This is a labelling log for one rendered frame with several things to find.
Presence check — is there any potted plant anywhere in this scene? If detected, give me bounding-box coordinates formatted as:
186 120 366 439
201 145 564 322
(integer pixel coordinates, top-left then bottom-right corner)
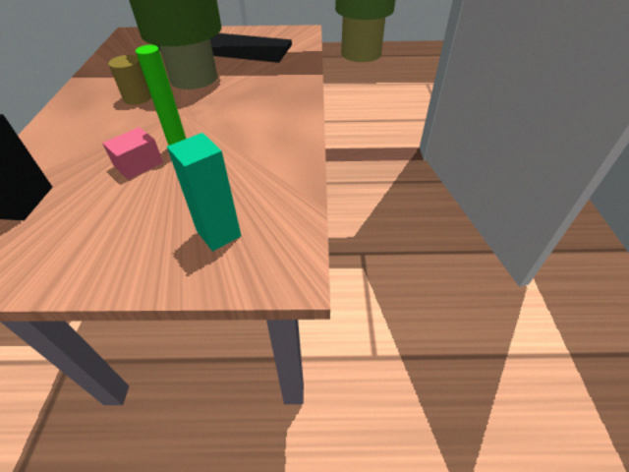
335 0 395 62
129 0 221 89

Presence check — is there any table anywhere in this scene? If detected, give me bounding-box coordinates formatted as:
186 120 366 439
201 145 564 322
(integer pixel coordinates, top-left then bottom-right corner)
0 25 330 405

